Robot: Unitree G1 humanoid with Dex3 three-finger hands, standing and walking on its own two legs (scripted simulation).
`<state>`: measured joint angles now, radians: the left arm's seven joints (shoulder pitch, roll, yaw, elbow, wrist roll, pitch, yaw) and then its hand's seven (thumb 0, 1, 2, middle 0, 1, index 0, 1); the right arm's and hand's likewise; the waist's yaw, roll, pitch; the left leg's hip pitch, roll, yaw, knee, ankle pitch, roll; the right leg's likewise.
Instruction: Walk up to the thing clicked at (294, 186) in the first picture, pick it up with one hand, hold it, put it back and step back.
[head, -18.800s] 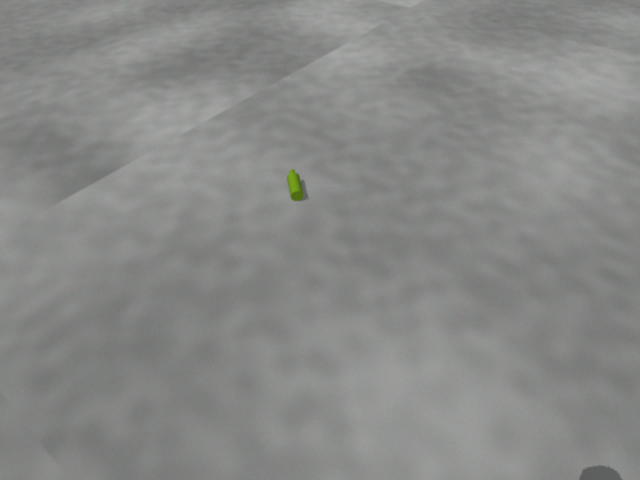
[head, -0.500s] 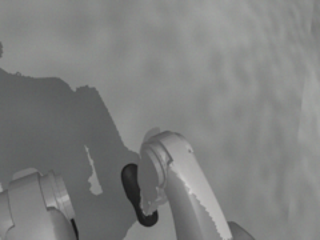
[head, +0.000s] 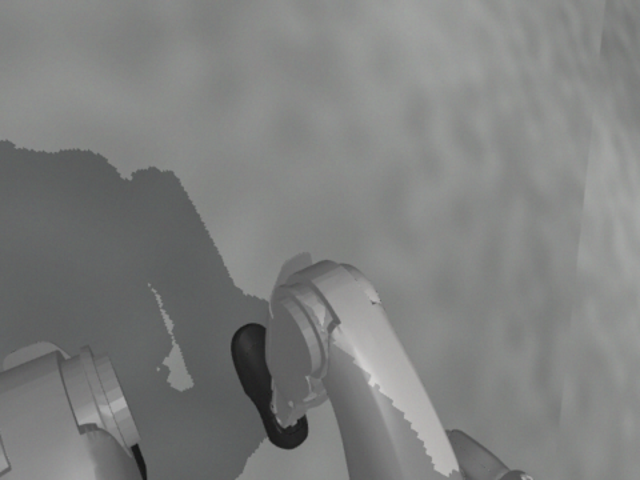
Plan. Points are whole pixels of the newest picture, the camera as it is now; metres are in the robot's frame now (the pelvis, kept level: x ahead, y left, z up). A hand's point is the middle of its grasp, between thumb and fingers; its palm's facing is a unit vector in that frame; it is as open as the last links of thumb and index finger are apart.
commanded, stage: close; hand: left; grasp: from above
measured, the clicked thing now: out of the picture +0.44 +0.36 -0.27
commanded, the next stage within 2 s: settle in 1.14 s
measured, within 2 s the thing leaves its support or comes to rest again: leaves its support in 1.52 s
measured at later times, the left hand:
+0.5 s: hand out of the picture +0.43 +0.32 -0.26, palm faces -0.45 -0.15 -0.88, open 9.8 cm
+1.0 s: hand out of the picture +0.44 +0.32 -0.26, palm faces -0.44 -0.17 -0.88, open 8.9 cm
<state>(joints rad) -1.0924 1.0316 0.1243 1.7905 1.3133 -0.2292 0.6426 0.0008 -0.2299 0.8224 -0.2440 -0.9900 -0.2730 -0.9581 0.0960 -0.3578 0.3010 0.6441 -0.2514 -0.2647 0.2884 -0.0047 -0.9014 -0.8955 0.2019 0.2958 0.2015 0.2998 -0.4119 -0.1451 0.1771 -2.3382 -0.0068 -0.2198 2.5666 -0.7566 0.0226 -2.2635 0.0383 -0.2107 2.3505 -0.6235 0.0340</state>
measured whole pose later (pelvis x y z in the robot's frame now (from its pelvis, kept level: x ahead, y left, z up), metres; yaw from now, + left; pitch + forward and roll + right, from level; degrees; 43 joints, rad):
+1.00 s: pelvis +0.00 +0.00 +0.01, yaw +0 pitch +28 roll -15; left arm -1.08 1.03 0.09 1.76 1.28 -0.24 0.63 0.01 0.22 0.42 -0.64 -0.66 -0.67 -0.59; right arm 0.10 -0.36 0.32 0.62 -0.24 -0.24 0.27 0.00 -0.90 -0.90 0.20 0.30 0.20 0.30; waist -0.41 -0.14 0.18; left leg -2.32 0.00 -0.22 2.55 -0.75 0.03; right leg -2.25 0.04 -0.21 2.32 -0.61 0.04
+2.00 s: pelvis +0.00 -0.01 +0.02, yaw +5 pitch +33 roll -11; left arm -0.97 0.80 0.05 1.44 1.22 -0.20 0.36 0.00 0.14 0.32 -0.84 -0.43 -0.87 -0.36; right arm 0.16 -0.34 0.14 0.67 -0.15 -0.12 0.25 0.00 -0.91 -0.90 0.20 0.30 0.20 0.30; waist -0.28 0.00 -0.01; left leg -2.32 -0.02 -0.14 2.45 -0.72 0.02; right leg -2.27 0.01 -0.15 2.30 -0.63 0.01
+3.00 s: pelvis -0.01 +0.00 +0.17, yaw +11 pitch +33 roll -6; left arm -0.60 0.60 -0.05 0.84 1.03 -0.13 0.08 0.00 0.16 0.37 -0.81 -0.44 -0.83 -0.40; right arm 0.17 -0.28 0.00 0.63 0.00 0.05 0.05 0.00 -0.91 -0.90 0.20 0.30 0.20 0.30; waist -0.12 0.05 -0.19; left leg -1.87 -0.02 -0.05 1.96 -0.66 0.03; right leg -1.85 0.00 -0.05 1.88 -0.60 0.02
